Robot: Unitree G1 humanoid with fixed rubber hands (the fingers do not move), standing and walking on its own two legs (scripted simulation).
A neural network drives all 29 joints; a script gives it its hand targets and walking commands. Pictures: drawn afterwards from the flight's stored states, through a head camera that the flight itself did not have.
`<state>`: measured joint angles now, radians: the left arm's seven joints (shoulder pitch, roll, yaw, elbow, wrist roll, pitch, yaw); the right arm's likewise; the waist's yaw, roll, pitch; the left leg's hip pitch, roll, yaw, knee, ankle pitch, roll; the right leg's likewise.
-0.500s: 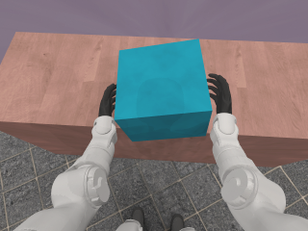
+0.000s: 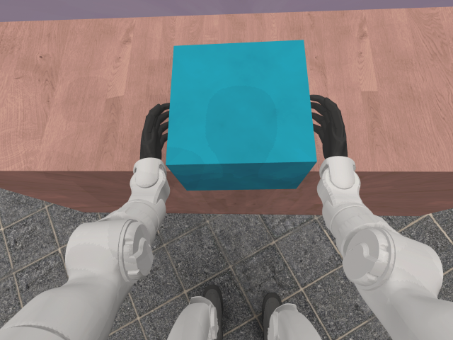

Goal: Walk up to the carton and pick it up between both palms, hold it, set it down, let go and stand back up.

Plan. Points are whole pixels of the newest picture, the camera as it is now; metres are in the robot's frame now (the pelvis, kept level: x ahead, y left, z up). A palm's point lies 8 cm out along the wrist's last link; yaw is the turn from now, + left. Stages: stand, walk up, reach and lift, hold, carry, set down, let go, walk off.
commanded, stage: set down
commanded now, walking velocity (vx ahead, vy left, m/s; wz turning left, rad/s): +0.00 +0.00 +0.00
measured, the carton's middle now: (239, 122) +0.49 +0.01 -0.06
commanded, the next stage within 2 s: none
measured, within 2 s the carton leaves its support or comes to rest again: neither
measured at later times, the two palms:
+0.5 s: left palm (147, 139) +0.45 +0.18 -0.03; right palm (335, 140) +0.44 -0.15 -0.04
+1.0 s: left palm (104, 86) +0.49 +0.21 +0.07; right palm (378, 77) +0.49 -0.18 +0.08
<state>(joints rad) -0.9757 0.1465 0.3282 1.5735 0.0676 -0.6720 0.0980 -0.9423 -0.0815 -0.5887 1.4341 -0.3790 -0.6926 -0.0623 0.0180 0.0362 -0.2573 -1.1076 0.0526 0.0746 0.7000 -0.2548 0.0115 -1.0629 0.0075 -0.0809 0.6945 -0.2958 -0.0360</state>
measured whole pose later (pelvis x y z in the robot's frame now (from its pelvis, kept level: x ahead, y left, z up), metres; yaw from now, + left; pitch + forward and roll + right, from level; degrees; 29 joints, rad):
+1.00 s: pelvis -0.03 +0.02 -0.01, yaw -2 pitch +35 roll -3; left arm -1.32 0.30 -0.19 1.50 -0.34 -0.20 0.08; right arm -1.29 -0.38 -0.07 1.53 0.26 -0.20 0.09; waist 0.03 -0.01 -0.31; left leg -1.16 0.06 0.06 0.83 -0.28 0.04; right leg -1.10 0.02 -0.06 0.77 -0.29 -0.01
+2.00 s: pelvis -0.05 +0.00 +0.02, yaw +0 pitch +25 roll -2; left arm -0.90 0.34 -0.13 1.22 -0.32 -0.27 0.02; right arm -0.86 -0.29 0.01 1.21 0.35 -0.24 0.00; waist 0.02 -0.02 -0.26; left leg -0.88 0.04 0.03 0.62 -0.17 0.01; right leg -0.83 0.02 -0.08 0.59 -0.20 -0.04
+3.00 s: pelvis +0.00 -0.01 +0.04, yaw +1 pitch +1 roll +0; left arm -0.07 0.25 0.05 0.82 -0.12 -0.17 -0.06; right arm -0.09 -0.16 0.11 1.02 0.22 -0.39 -0.04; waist 0.00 -0.03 -0.04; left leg -0.30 0.02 0.01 0.57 -0.28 -0.02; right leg -0.27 0.03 -0.05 0.58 -0.33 -0.05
